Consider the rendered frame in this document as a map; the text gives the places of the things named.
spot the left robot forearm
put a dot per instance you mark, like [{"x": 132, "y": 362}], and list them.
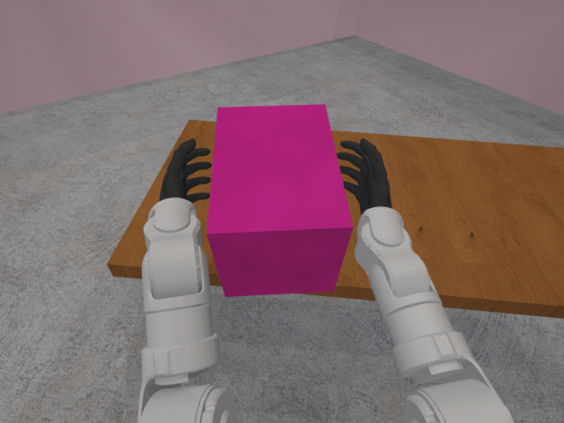
[{"x": 180, "y": 341}]

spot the left robot hand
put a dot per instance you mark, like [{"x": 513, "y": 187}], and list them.
[{"x": 175, "y": 183}]

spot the carton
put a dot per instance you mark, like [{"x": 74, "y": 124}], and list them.
[{"x": 278, "y": 219}]

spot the left robot upper arm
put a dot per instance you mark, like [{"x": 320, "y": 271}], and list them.
[{"x": 194, "y": 404}]

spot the right robot upper arm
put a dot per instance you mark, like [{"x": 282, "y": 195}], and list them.
[{"x": 465, "y": 401}]

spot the table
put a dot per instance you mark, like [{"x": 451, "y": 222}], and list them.
[{"x": 487, "y": 219}]

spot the right robot hand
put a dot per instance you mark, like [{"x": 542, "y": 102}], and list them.
[{"x": 374, "y": 187}]

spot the right robot forearm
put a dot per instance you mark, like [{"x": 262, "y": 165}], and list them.
[{"x": 426, "y": 346}]

